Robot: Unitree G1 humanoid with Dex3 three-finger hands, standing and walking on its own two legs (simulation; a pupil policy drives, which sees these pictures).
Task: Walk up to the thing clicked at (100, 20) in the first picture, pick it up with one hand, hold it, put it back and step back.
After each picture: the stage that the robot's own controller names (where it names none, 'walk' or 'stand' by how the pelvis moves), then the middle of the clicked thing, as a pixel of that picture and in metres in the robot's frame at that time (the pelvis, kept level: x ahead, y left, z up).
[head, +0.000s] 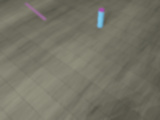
stand; (100, 18) +1.75 -0.23 -0.65
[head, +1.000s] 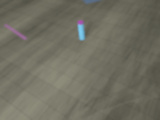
walk; (81, 30) +1.64 +0.14 -0.63
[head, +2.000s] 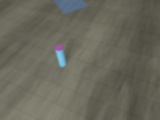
walk; (61, 56) +1.11 +0.30 -0.64
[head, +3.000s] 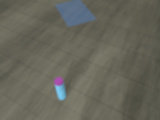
walk; (60, 89) +0.69 +0.23 -0.64
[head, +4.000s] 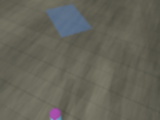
stand; (56, 119) +0.43 +0.17 -0.64
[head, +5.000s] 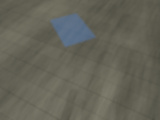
stand; out of the picture +0.38 +0.20 -0.65
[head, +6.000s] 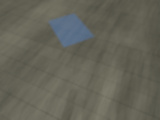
stand; out of the picture +0.38 +0.21 -0.66
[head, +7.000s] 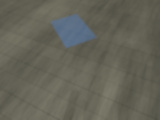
stand; out of the picture +0.38 +0.20 -0.66
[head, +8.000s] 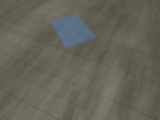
stand; out of the picture +0.38 +0.20 -0.66
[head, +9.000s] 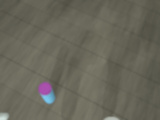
go down; (47, 93) +0.42 +0.18 -0.51
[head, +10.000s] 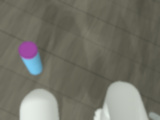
go down; (32, 60) +0.48 +0.20 -0.28
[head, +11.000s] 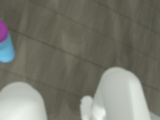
close in; (1, 44) +0.47 +0.23 -0.21
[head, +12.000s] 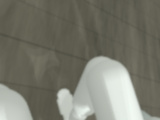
close; out of the picture +0.46 +0.26 -0.17
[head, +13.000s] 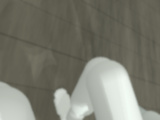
lift; out of the picture +0.43 +0.26 -0.17
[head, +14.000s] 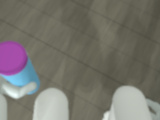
lift; (21, 74) +0.34 +0.21 -0.02
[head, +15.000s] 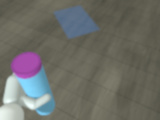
hold; (37, 88) +0.31 +0.16 +0.06
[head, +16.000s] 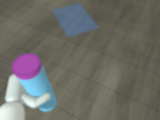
hold; (38, 87) +0.32 +0.16 +0.05
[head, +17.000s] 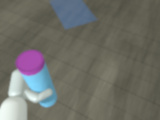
crouch; (40, 83) +0.34 +0.16 +0.02
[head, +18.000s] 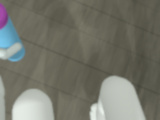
crouch; (5, 37) +0.48 +0.20 -0.05
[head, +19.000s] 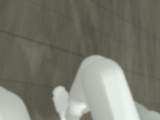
lower; out of the picture +0.46 +0.27 -0.17
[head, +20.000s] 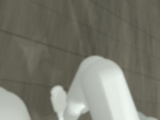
lower; out of the picture +0.46 +0.28 -0.18
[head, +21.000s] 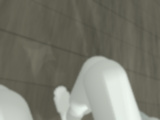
lower; out of the picture +0.45 +0.28 -0.17
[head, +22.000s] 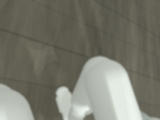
lower; out of the picture +0.45 +0.27 -0.17
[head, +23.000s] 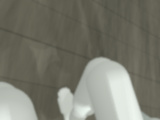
loosen; out of the picture +0.44 +0.25 -0.17
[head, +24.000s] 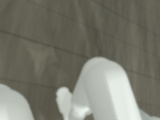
withdraw; out of the picture +0.44 +0.25 -0.17
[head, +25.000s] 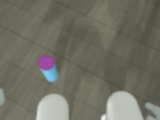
walk; (49, 69) +0.46 +0.18 -0.36
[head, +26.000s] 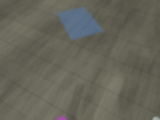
stand; out of the picture +0.39 +0.16 -0.60
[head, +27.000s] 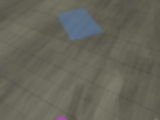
stand; out of the picture +0.40 +0.16 -0.60
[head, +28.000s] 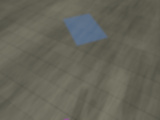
stand; out of the picture +0.40 +0.14 -0.64
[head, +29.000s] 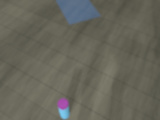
walk; (64, 109) +0.44 +0.12 -0.63
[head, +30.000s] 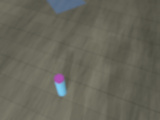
walk; (60, 85) +0.61 +0.18 -0.62
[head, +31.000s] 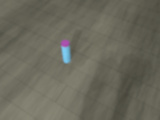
walk; (66, 52) +0.96 +0.18 -0.62
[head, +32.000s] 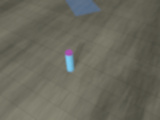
stand; (69, 61) +1.05 +0.16 -0.65
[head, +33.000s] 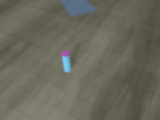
stand; (66, 61) +1.05 +0.19 -0.66
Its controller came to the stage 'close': yes
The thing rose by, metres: 0.68
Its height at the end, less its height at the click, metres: +0.00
